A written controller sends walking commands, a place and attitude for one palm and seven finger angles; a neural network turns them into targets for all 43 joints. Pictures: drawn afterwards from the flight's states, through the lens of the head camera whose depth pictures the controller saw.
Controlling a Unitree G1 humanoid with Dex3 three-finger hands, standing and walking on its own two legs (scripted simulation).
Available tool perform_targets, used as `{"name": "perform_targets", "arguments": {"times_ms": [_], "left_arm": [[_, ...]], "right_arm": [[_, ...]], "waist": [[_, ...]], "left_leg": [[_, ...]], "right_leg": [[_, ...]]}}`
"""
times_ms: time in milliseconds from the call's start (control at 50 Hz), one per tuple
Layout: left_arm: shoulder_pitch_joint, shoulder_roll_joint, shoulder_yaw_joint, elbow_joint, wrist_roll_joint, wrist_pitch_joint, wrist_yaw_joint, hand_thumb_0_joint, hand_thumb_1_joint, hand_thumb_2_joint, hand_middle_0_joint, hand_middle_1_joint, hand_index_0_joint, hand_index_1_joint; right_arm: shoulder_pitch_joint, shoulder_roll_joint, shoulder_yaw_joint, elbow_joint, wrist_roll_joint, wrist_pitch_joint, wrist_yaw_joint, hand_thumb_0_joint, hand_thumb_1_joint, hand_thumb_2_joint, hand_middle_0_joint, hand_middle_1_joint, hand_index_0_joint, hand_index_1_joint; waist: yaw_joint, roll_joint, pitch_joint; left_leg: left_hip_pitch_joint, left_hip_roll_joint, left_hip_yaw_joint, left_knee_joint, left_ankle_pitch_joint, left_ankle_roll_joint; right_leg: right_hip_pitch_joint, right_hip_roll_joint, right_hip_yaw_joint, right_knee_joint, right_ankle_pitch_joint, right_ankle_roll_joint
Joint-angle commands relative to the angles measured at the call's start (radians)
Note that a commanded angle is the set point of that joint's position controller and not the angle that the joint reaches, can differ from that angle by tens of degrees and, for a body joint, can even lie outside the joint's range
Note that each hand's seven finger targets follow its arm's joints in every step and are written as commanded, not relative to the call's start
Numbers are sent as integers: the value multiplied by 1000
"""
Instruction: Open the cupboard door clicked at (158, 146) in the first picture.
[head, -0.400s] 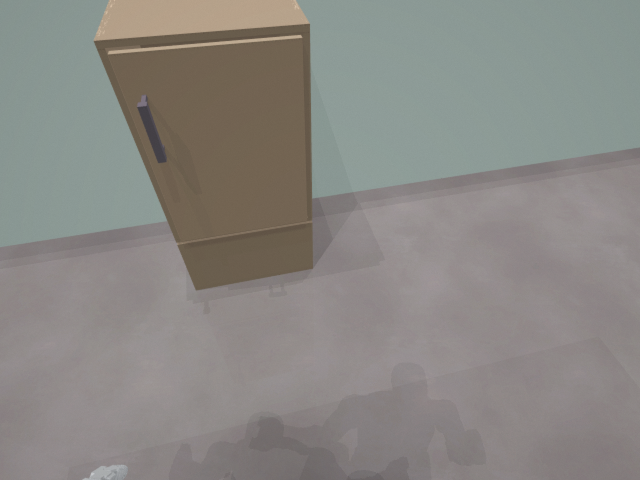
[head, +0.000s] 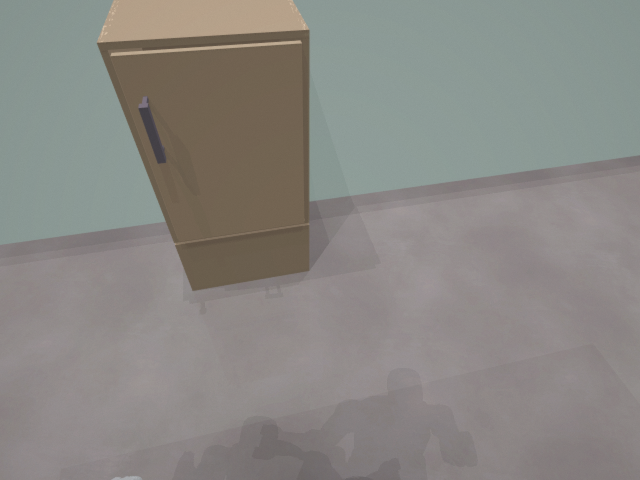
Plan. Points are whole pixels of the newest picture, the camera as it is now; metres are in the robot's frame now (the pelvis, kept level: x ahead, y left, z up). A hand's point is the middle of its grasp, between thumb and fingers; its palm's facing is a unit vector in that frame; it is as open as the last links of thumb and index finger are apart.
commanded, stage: stand and wait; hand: left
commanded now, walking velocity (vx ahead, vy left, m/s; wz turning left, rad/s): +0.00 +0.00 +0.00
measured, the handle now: (153, 130) +0.85 +0.46 -0.05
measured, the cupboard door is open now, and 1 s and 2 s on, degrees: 0 0 0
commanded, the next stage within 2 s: look at it before walking up in 0.42 s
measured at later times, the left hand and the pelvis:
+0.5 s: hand out of the picture +0.07 +0.25 -0.15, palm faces -0.02 -0.94 -0.34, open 7.4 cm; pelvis -0.01 +0.00 +0.00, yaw +0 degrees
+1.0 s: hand out of the picture +0.07 +0.25 -0.15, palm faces -0.02 -0.94 -0.34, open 7.4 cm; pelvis -0.01 +0.00 +0.00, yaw +0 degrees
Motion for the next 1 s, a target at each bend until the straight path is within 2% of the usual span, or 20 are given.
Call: {"name": "perform_targets", "arguments": {"times_ms": [0, 220, 420, 580, 700, 860, 980], "left_arm": [[-52, 219, 47, -60, -4, -24, 11, 0, 900, 900, -200, -300, -200, -300], [-46, 224, 44, -24, -6, -25, 9, 0, 900, 900, -200, -300, -200, -300], [-55, 226, 42, -16, -4, -22, 8, 0, 900, 900, -200, -300, -200, -300], [-56, 224, 45, -18, -2, -26, 8, 0, 900, 900, -200, -300, -200, -300], [-53, 224, 45, -16, -3, -28, 9, 0, 900, 900, -200, -300, -200, -300], [-48, 226, 42, -11, -4, -27, 8, 0, 900, 900, -200, -300, -200, -300], [-44, 225, 43, -9, -3, -27, 9, 0, 900, 900, -200, -300, -200, -300]], "right_arm": [[-50, -202, -47, -56, 0, -27, -11, 0, -900, -900, 200, 300, 200, 300], [-34, -212, -43, -14, 3, -27, -11, 0, -900, -900, 200, 300, 200, 300], [-29, -216, -40, 1, 3, -26, -8, 0, -900, -900, 200, 300, 200, 300], [-31, -212, -42, 2, 4, -28, -7, 0, -900, -900, 200, 300, 200, 300], [-36, -215, -41, 1, 4, -31, -9, 0, -900, -900, 200, 300, 200, 300], [-46, -217, -40, 3, 4, -28, -9, 0, -900, -900, 200, 300, 200, 300], [-44, -218, -40, 1, 6, -29, -10, 0, -900, -900, 200, 300, 200, 300]], "waist": [[-5, 4, -77], [-3, 6, -68], [-4, 7, -39], [-3, -5, -52], [-4, 9, -73], [-4, 15, -50], [-4, 11, -64]], "left_leg": [[8, 105, -79, -72, 201, 41], [7, 110, -89, -94, 185, 38], [-8, 109, -98, -120, 133, 37], [3, 112, -98, -116, 165, 36], [23, 115, -95, -112, 215, 36], [27, 114, -93, -122, 196, 34], [41, 118, -95, -125, 218, 36]], "right_leg": [[18, -109, 96, -87, 203, -34], [27, -111, 99, -110, 180, -33], [6, -107, 106, -132, 103, -30], [13, -110, 100, -133, 138, -29], [32, -113, 96, -126, 199, -29], [18, -112, 98, -142, 183, -27], [31, -111, 95, -140, 202, -26]]}}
